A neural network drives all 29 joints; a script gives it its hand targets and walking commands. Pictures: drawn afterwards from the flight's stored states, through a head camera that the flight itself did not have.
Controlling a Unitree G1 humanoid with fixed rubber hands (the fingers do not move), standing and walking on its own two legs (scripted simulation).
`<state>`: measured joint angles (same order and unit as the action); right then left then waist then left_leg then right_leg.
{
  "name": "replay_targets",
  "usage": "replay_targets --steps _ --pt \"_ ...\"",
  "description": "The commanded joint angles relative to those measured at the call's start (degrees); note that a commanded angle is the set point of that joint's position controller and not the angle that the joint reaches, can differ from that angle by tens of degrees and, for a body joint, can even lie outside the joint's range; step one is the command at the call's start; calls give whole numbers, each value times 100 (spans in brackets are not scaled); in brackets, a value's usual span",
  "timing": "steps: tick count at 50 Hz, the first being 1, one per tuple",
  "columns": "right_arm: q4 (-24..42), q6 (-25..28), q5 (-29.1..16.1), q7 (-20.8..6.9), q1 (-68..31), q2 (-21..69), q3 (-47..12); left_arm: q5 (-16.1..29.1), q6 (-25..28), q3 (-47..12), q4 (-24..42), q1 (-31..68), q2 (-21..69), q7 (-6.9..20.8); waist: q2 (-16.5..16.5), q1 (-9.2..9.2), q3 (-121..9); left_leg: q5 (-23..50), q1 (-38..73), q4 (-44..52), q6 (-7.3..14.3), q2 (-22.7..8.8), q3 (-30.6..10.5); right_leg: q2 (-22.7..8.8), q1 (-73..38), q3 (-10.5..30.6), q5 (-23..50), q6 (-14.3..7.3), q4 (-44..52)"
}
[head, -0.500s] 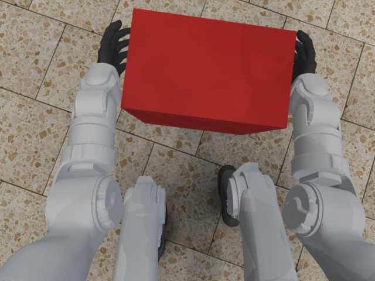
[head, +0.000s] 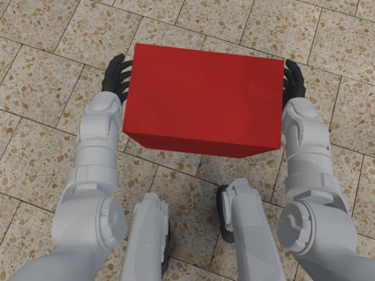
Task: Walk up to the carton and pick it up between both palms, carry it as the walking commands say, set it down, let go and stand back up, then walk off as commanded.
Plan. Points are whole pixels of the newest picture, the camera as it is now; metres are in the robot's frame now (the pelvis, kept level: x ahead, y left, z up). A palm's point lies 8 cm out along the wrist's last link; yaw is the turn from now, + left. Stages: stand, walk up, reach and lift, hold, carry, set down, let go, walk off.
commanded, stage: reach and lift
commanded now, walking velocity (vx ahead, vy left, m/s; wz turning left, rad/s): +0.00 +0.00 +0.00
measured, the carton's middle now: (199, 113) +0.46 -0.04 -0.13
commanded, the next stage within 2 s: none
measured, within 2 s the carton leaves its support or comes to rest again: neither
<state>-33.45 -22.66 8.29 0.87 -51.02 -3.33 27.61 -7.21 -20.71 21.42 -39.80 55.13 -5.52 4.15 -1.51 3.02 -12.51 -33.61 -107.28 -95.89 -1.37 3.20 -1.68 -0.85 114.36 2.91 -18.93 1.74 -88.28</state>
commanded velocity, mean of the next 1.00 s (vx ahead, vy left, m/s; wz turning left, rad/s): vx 0.00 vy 0.00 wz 0.00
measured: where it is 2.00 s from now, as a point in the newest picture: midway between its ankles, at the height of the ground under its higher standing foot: (194, 238)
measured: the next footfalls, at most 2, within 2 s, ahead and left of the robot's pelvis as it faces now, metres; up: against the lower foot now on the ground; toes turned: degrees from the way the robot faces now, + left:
none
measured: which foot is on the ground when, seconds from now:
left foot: down 0.00-1.00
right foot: down 0.00-1.00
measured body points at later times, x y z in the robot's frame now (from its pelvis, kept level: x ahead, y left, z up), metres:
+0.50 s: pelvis +0.02 +0.00 +0.07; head +0.23 -0.02 +0.46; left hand +0.49 +0.13 +0.01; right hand +0.44 -0.23 +0.00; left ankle +0.06 +0.13 -0.49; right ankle +0.14 -0.14 -0.49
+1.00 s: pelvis +0.04 +0.00 +0.13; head +0.22 -0.01 +0.55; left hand +0.47 +0.14 +0.08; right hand +0.42 -0.22 +0.08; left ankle +0.06 +0.13 -0.49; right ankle +0.14 -0.14 -0.49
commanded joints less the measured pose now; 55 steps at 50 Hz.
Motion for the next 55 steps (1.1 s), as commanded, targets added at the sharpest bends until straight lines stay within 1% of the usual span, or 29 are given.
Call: replay_targets --steps 1,25,55 --pt "159 19 -944 -1542 -3648 5753 -3384 776 105 -2731 309 3435 5680 1371 27 119 -5556 1113 1448 1530 151 670 513 835 -5183 -732 951 -104 494" --pt "305 0 -785 -1662 -2692 6054 -3597 670 116 -2848 502 2546 5873 1540 20 90 -4960 1384 2675 2709 176 647 370 850 -6378 -595 1130 -97 1675" --pt "783 -49 -578 -1976 -1230 6146 -3826 438 23 -3072 913 1093 6061 1784 -15 79 -3981 2160 4527 4492 187 468 107 756 -8240 -369 1858 -174 3420"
